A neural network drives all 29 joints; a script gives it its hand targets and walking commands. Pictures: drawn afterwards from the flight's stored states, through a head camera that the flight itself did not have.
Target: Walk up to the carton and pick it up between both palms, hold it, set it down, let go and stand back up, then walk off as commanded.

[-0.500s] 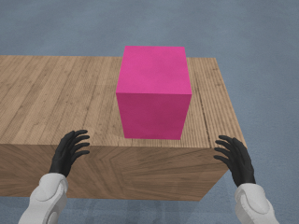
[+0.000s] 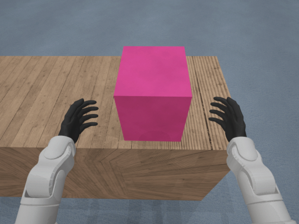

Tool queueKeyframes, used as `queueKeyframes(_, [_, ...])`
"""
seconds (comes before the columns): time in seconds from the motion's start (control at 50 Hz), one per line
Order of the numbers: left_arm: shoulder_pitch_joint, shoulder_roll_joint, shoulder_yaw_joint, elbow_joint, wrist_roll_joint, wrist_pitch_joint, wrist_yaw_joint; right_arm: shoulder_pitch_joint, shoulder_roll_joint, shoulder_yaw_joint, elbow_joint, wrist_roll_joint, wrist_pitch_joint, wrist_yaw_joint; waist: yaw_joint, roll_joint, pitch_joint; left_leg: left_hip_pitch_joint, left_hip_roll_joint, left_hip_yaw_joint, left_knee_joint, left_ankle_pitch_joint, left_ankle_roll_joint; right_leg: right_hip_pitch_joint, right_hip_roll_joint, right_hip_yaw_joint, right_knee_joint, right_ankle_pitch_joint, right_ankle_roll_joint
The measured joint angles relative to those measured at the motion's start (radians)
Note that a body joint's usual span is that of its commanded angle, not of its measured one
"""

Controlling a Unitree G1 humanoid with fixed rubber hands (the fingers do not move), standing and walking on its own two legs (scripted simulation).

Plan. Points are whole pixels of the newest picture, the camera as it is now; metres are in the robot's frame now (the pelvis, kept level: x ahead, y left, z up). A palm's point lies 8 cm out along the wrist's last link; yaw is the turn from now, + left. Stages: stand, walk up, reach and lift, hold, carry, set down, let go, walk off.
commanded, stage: reach and lift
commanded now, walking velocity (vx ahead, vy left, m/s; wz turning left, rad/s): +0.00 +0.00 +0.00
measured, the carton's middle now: (153, 95) +0.47 +0.02 +0.05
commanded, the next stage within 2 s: none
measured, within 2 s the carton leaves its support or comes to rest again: neither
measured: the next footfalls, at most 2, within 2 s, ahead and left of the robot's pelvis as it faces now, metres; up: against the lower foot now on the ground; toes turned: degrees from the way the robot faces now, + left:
none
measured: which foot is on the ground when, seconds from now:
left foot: down 0.00-1.00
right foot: down 0.00-1.00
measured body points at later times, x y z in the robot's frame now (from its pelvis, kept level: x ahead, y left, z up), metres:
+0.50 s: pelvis -0.01 +0.00 +0.00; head +0.02 +0.01 +0.45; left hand +0.40 +0.22 +0.15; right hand +0.40 -0.17 +0.14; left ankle +0.04 +0.14 -0.74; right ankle -0.01 -0.11 -0.74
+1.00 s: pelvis +0.01 +0.00 +0.00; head +0.03 +0.00 +0.45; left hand +0.47 +0.21 +0.20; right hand +0.47 -0.17 +0.18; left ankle +0.04 +0.14 -0.74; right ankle -0.01 -0.11 -0.74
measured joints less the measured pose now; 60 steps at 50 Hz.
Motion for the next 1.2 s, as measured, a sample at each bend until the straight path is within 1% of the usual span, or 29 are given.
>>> queueKeyframes(0.06, [-0.068, 0.000, 0.002, 0.030, 0.000, 0.019, 0.000, -0.061, -0.013, 0.000, 0.049, 0.007, 0.020, -0.002, 0.000, 0.000, 0.000, 0.000, 0.000, 0.000, 0.000, 0.002, 0.001, 0.000, 0.000, 0.000, 0.000, 0.002, 0.000])
queueKeyframes(0.22, [-0.266, 0.000, 0.025, 0.191, 0.008, 0.070, 0.000, -0.221, -0.027, -0.001, 0.181, 0.023, 0.061, -0.005, 0.000, -0.001, 0.000, 0.000, 0.000, 0.000, 0.000, 0.007, 0.003, 0.000, 0.000, 0.000, 0.000, 0.008, 0.001])
queueKeyframes(0.44, [-0.442, 0.000, 0.031, 0.389, 0.009, 0.070, 0.001, -0.423, -0.038, -0.021, 0.366, 0.025, 0.080, 0.001, 0.000, -0.002, 0.000, 0.000, 0.000, 0.000, 0.000, 0.008, 0.003, 0.000, 0.000, 0.000, 0.000, 0.009, 0.001])
queueKeyframes(0.7, [-0.683, 0.000, 0.031, 0.712, 0.009, -0.031, 0.024, -0.651, -0.040, -0.045, 0.647, 0.025, 0.079, 0.008, 0.000, -0.003, -0.002, 0.000, 0.000, 0.000, 0.000, 0.003, 0.001, 0.000, 0.000, 0.000, 0.000, 0.004, 0.001])
queueKeyframes(0.96, [-0.894, 0.000, 0.028, 1.053, 0.009, -0.135, 0.029, -0.858, -0.039, -0.052, 0.911, 0.025, 0.051, -0.010, 0.000, -0.001, -0.048, 0.000, 0.004, 0.000, 0.000, -0.016, -0.006, 0.000, 0.004, 0.000, -0.001, -0.014, 0.001])
queueKeyframes(1.08, [-0.940, 0.000, 0.025, 1.183, 0.009, -0.215, 0.012, -0.918, -0.038, -0.052, 1.017, 0.032, 0.015, -0.017, 0.000, -0.001, -0.057, 0.000, 0.007, 0.000, 0.000, -0.020, -0.009, 0.000, 0.006, 0.000, -0.002, -0.018, 0.001])
queueKeyframes(1.2, [-0.915, 0.000, 0.023, 1.273, 0.009, -0.328, -0.005, -0.912, -0.019, -0.051, 1.108, 0.032, -0.055, -0.014, 0.000, 0.001, -0.057, 0.000, 0.007, 0.000, 0.000, -0.020, -0.010, 0.000, 0.007, 0.000, -0.002, -0.018, 0.001])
